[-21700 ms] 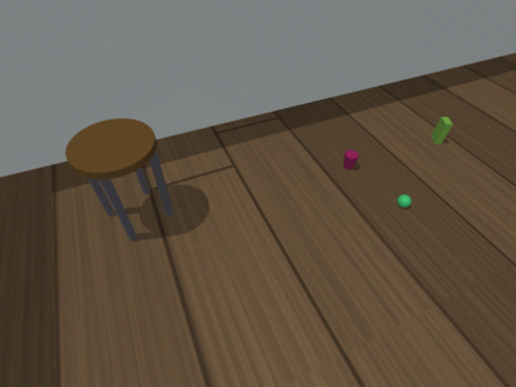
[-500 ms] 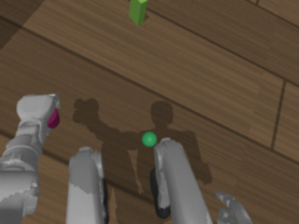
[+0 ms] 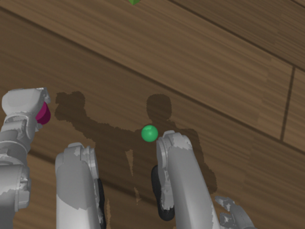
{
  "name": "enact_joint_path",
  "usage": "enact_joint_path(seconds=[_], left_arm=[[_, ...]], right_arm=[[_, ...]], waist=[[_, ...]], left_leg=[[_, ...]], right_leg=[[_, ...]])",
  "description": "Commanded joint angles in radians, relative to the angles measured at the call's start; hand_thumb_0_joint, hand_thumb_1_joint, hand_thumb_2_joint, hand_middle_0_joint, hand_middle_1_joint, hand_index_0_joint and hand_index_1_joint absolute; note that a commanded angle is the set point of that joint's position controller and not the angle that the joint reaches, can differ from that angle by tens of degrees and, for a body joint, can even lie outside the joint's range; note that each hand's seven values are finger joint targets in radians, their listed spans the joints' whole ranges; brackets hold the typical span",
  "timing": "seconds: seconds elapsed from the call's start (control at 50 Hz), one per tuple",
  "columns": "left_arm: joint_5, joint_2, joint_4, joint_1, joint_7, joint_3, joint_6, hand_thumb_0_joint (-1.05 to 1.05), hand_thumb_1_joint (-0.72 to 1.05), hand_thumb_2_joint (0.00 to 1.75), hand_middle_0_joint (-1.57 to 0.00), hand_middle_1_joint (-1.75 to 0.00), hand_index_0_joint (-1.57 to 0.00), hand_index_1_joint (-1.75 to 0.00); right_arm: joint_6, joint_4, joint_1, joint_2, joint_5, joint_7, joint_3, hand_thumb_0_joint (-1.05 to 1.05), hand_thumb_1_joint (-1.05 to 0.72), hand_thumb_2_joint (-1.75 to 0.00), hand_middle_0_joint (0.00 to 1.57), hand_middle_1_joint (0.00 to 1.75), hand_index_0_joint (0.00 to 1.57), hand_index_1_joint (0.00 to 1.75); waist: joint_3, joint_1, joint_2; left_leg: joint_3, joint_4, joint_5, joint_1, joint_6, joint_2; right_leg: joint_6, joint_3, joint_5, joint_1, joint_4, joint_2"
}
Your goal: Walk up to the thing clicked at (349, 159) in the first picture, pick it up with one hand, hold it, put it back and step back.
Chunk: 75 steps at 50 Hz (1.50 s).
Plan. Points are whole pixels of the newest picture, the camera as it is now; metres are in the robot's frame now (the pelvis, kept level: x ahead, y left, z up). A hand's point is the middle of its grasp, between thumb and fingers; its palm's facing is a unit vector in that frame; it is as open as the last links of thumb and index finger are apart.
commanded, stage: crouch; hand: left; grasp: from above
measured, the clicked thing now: (36, 113) +0.43 +0.28 -0.21
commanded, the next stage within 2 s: lower in 0.16 s
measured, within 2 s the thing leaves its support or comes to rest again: rests again in 1.10 s
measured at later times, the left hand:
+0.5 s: hand (40, 116) +0.42 +0.27 -0.22, palm faces -0.49 -0.07 -0.87, open 9.3 cm
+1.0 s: hand (47, 117) +0.43 +0.26 -0.27, palm faces -0.48 -0.09 -0.87, open 9.3 cm
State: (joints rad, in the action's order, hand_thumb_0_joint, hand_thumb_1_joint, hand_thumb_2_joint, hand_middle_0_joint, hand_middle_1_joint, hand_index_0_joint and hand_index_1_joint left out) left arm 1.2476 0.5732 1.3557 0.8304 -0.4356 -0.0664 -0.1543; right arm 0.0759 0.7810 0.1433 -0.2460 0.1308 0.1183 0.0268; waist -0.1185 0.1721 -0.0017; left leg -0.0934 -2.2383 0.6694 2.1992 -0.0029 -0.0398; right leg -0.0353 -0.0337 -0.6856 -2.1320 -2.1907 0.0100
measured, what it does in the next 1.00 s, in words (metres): lowers itself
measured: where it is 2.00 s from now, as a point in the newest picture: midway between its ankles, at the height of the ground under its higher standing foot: (131, 208)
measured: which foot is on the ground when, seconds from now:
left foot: down 0.00-1.00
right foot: down 0.00-1.00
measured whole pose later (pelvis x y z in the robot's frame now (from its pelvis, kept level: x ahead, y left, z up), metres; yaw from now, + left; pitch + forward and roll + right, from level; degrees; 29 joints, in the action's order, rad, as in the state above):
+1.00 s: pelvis +0.01 +0.00 -0.07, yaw -3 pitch +32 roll -7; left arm 1.26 0.70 1.58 0.91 -0.54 -0.14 -0.20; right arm 0.13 0.80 0.10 -0.27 0.21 0.18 -0.08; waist 0.00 0.24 0.04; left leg -0.17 -2.49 0.70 2.36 -0.02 -0.04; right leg -0.04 -0.08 -0.70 -2.28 -2.41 0.04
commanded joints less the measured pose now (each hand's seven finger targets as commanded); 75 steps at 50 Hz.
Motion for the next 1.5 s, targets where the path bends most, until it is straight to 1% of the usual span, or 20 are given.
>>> enact_joint_path(seconds=[0.0, 0.22, 0.26, 0.32, 0.4, 0.5, 0.6, 0.72, 0.94, 1.0, 1.02, 1.04, 1.14, 1.16, 1.22, 1.32, 1.36, 1.42, 1.44, 1.48], left_arm=[[-0.016, 0.254, -0.144, 0.36, -0.054, -0.033, -0.008, 0.0, 0.45, 0.85, -0.76, -0.96, -0.82, -0.9], [-0.021, 0.261, -0.081, 0.36, -0.046, -0.023, -0.006, 0.0, 0.44, 0.92, -0.8, -0.96, -0.83, -0.92], [-0.018, 0.295, -0.079, 0.376, -0.046, -0.044, -0.013, 0.0, 0.42, 0.93, -0.81, -0.96, -0.83, -0.93], [-0.02, 0.258, 0.004, 0.369, -0.04, -0.008, -0.018, 0.0, 0.43, 0.92, -0.82, -0.93, -0.84, -0.91], [-0.019, 0.27, 0.034, 0.361, -0.042, -0.01, -0.036, 0.0, 0.43, 0.84, -0.8, -0.91, -0.84, -0.87], [0.006, 0.339, -0.008, 0.382, -0.071, -0.049, -0.065, 0.0, 0.42, 0.84, -0.8, -0.91, -0.84, -0.87], [0.026, 0.35, -0.026, 0.392, -0.112, -0.065, -0.07, 0.0, 0.39, 0.8, -0.77, -0.89, -0.81, -0.85], [0.027, 0.346, -0.018, 0.37, -0.147, -0.077, -0.049, 0.0, 0.39, 0.83, -0.74, -0.91, -0.79, -0.85], [-0.001, 0.358, 0.119, 0.349, -0.144, -0.075, -0.051, 0.0, 0.42, 0.84, -0.75, -0.93, -0.81, -0.87], [0.001, 0.441, 0.09, 0.308, -0.159, -0.151, -0.073, 0.0, 0.44, 0.82, -0.76, -0.93, -0.82, -0.86], [0.009, 0.415, 0.104, 0.324, -0.158, -0.135, -0.077, 0.0, 0.46, 0.83, -0.77, -0.92, -0.83, -0.86], [0.027, 0.467, 0.103, 0.306, -0.167, -0.175, -0.082, 0.0, 0.46, 0.84, -0.78, -0.93, -0.83, -0.87], [0.036, 0.384, 0.143, 0.333, -0.186, -0.103, -0.094, 0.0, 0.49, 0.83, -0.78, -0.93, -0.85, -0.86], [0.038, 0.401, 0.129, 0.329, -0.196, -0.119, -0.095, 0.0, 0.5, 0.82, -0.79, -0.93, -0.86, -0.86], [0.059, 0.402, 0.162, 0.342, -0.21, -0.095, -0.089, 0.0, 0.51, 0.85, -0.82, -0.9, -0.87, -0.84], [0.043, 0.416, 0.199, 0.367, -0.234, -0.1, -0.094, 0.0, 0.48, 0.81, -0.77, -0.91, -0.84, -0.84], [0.047, 0.385, 0.252, 0.352, -0.232, -0.069, -0.088, 0.0, 0.46, 0.8, -0.76, -0.91, -0.83, -0.84], [0.054, 0.446, 0.268, 0.357, -0.245, -0.112, -0.09, 0.0, 0.47, 0.77, -0.75, -0.89, -0.82, -0.81], [0.053, 0.386, 0.281, 0.377, -0.236, -0.054, -0.09, 0.0, 0.47, 0.77, -0.76, -0.88, -0.83, -0.81], [0.05, 0.453, 0.279, 0.388, -0.252, -0.106, -0.096, 0.0, 0.47, 0.78, -0.76, -0.89, -0.83, -0.82]], right_arm=[[0.01, -0.022, 0.185, -0.234, -0.003, -0.014, 0.072, 0.0, -0.91, -0.9, 0.2, 0.3, 0.2, 0.3], [0.014, -0.005, 0.189, -0.236, 0.002, -0.01, 0.048, 0.0, -0.91, -0.9, 0.2, 0.3, 0.2, 0.3], [0.015, -0.004, 0.194, -0.24, 0.001, -0.01, 0.047, 0.0, -0.91, -0.9, 0.2, 0.3, 0.2, 0.3], [0.018, -0.001, 0.185, -0.238, 0.004, -0.006, 0.034, 0.0, -0.91, -0.9, 0.2, 0.3, 0.2, 0.3], [0.026, -0.002, 0.183, -0.247, 0.011, -0.002, 0.02, 0.0, -0.91, -0.9, 0.2, 0.3, 0.2, 0.3], [0.028, -0.003, 0.174, -0.256, 0.02, 0.003, 0.009, 0.0, -0.91, -0.9, 0.2, 0.3, 0.2, 0.3], [0.03, -0.001, 0.164, -0.262, 0.034, 0.007, 0.007, 0.0, -0.91, -0.9, 0.2, 0.3, 0.2, 0.3], [0.043, 0.009, 0.162, -0.271, 0.051, 0.023, 0.005, 0.0, -0.9, -0.9, 0.2, 0.3, 0.2, 0.3], [0.06, 0.02, 0.166, -0.275, 0.079, 0.057, -0.037, 0.0, -0.9, -0.9, 0.2, 0.3, 0.2, 0.3], [0.055, 0.006, 0.163, -0.292, 0.077, 0.056, -0.035, 0.0, -0.9, -0.9, 0.2, 0.3, 0.2, 0.3], [0.06, -0.002, 0.159, -0.297, 0.088, 0.061, -0.037, 0.0, -0.9, -0.9, 0.2, 0.3, 0.2, 0.3], [0.055, 0.016, 0.169, -0.303, 0.095, 0.062, -0.033, 0.0, -0.9, -0.9, 0.2, 0.3, 0.2, 0.3], [0.067, 0.009, 0.133, -0.289, 0.107, 0.079, -0.05, 0.0, -0.9, -0.9, 0.2, 0.3, 0.2, 0.3], [0.07, 0.013, 0.136, -0.299, 0.111, 0.08, -0.048, 0.0, -0.9, -0.9, 0.2, 0.3, 0.2, 0.3], [0.075, 0.014, 0.133, -0.304, 0.112, 0.087, -0.055, 0.0, -0.9, -0.9, 0.2, 0.3, 0.2, 0.3], [0.092, 0.019, 0.129, -0.316, 0.116, 0.093, -0.063, 0.0, -0.9, -0.9, 0.2, 0.3, 0.2, 0.3], [0.102, 0.016, 0.125, -0.314, 0.121, 0.099, -0.072, 0.0, -0.9, -0.9, 0.2, 0.3, 0.2, 0.3], [0.113, 0.01, 0.129, -0.331, 0.128, 0.103, -0.074, 0.0, -0.9, -0.9, 0.2, 0.3, 0.2, 0.3], [0.117, 0.009, 0.127, -0.317, 0.127, 0.11, -0.085, 0.0, -0.9, -0.9, 0.2, 0.3, 0.2, 0.3], [0.122, 0.004, 0.134, -0.338, 0.134, 0.112, -0.085, 0.0, -0.9, -0.9, 0.2, 0.3, 0.2, 0.3]], waist=[[-0.662, 0.011, -0.209], [-0.636, 0.014, -0.213], [-0.642, 0.014, -0.211], [-0.577, 0.04, -0.154], [-0.561, 0.034, -0.164], [-0.602, 0.025, -0.242], [-0.6, 0.048, -0.277], [-0.597, 0.057, -0.318], [-0.55, 0.089, -0.226], [-0.581, 0.055, -0.234], [-0.55, 0.078, -0.239], [-0.569, 0.072, -0.259], [-0.507, 0.101, -0.295], [-0.509, 0.095, -0.301], [-0.491, 0.113, -0.295], [-0.452, 0.121, -0.253], [-0.423, 0.129, -0.262], [-0.432, 0.142, -0.246], [-0.414, 0.151, -0.244], [-0.425, 0.159, -0.212]], left_leg=[[0.069, 0.222, -0.119, -0.514, 0.027, 0.031], [0.079, 0.161, -0.127, -0.453, 0.029, 0.033], [0.079, 0.151, -0.126, -0.44, 0.03, 0.034], [0.08, 0.121, -0.106, -0.367, 0.038, 0.034], [0.075, 0.102, -0.102, -0.361, 0.034, 0.035], [0.073, 0.081, -0.114, -0.376, 0.025, 0.037], [0.067, 0.058, -0.111, -0.401, 0.021, 0.033], [0.057, 0.043, -0.134, -0.422, 0.016, 0.029], [0.048, -0.039, -0.184, -0.317, 0.031, 0.025], [0.048, -0.038, -0.194, -0.297, 0.03, 0.027], [0.049, -0.051, -0.189, -0.303, 0.026, 0.026], [0.047, -0.047, -0.196, -0.318, 0.024, 0.025], [0.03, -0.048, -0.124, -0.315, 0.019, 0.026], [0.029, -0.036, -0.121, -0.325, 0.018, 0.027], [0.025, -0.053, -0.126, -0.318, 0.019, 0.022], [0.016, -0.054, -0.099, -0.265, 0.023, 0.022], [0.015, -0.059, -0.092, -0.271, 0.022, 0.022], [0.01, -0.073, -0.127, -0.276, 0.023, 0.02], [0.009, -0.081, -0.113, -0.256, 0.025, 0.017], [0.007, -0.09, -0.114, -0.24, 0.03, 0.018]], right_leg=[[0.074, -0.082, 0.17, 0.272, 0.232, 0.029], [0.073, -0.084, 0.179, 0.245, 0.183, 0.032], [0.073, -0.085, 0.178, 0.251, 0.174, 0.033], [0.069, -0.088, 0.167, 0.24, 0.168, 0.04], [0.069, -0.098, 0.159, 0.222, 0.144, 0.039], [0.072, -0.106, 0.168, 0.217, 0.102, 0.044], [0.073, -0.118, 0.173, 0.172, 0.076, 0.046], [0.07, -0.135, 0.196, 0.148, 0.045, 0.044], [0.053, -0.138, 0.267, 0.221, 0.024, 0.058], [0.053, -0.141, 0.272, 0.261, 0.021, 0.058], [0.059, -0.148, 0.264, 0.234, 0.01, 0.057], [0.058, -0.151, 0.271, 0.243, 0.007, 0.062], [0.066, -0.169, 0.207, 0.163, -0.009, 0.065], [0.062, -0.176, 0.198, 0.162, -0.005, 0.067], [0.063, -0.178, 0.21, 0.151, -0.015, 0.071], [0.06, -0.182, 0.181, 0.14, -0.001, 0.073], [0.059, -0.186, 0.175, 0.123, -0.01, 0.07], [0.055, -0.19, 0.214, 0.151, -0.022, 0.072], [0.055, -0.181, 0.205, 0.146, -0.016, 0.075], [0.048, -0.182, 0.21, 0.177, 0.0, 0.075]])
